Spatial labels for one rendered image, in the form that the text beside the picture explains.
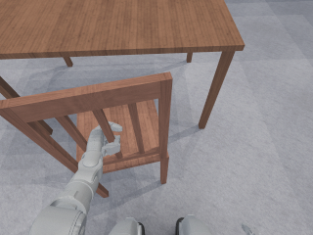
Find left robot forearm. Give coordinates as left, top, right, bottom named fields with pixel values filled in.
left=27, top=150, right=104, bottom=235

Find left robot hand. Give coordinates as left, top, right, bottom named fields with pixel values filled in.
left=86, top=121, right=123, bottom=157

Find table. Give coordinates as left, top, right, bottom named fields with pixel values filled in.
left=0, top=0, right=246, bottom=135

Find right robot hand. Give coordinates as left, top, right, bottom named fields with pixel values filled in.
left=242, top=222, right=261, bottom=235

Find left robot shin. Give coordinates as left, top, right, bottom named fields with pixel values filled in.
left=125, top=217, right=138, bottom=223

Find right robot shin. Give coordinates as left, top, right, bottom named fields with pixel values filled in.
left=183, top=214, right=196, bottom=220

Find chair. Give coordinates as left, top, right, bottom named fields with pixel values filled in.
left=0, top=71, right=173, bottom=198

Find robot shin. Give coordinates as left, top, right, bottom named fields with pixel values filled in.
left=125, top=217, right=138, bottom=223
left=183, top=214, right=196, bottom=220

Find left robot upper arm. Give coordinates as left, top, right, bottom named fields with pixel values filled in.
left=30, top=206, right=87, bottom=235

